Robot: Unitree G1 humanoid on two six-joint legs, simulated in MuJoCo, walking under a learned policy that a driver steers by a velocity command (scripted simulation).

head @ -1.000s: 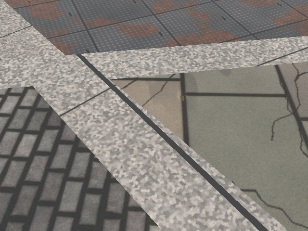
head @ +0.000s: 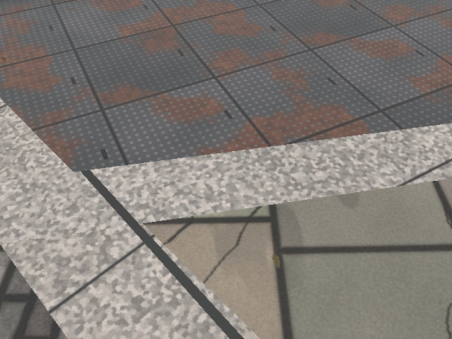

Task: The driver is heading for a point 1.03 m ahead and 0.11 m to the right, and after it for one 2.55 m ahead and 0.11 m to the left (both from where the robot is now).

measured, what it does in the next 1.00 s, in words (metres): walks ahead: right foot, then left foot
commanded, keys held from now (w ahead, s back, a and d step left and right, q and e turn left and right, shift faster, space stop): w+shift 0.66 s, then w+e+shift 0.34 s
